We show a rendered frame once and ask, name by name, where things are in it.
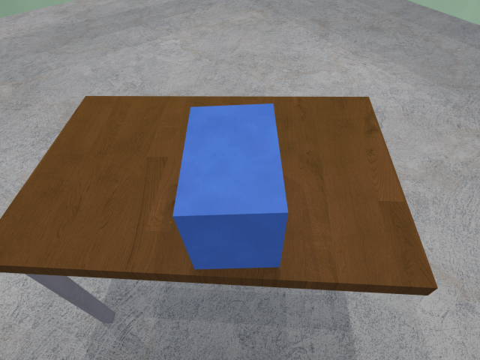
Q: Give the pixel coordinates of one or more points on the carton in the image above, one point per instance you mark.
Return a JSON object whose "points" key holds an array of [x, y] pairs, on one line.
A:
{"points": [[230, 205]]}

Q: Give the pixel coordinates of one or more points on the table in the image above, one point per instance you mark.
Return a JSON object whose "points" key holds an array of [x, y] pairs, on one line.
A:
{"points": [[100, 202]]}

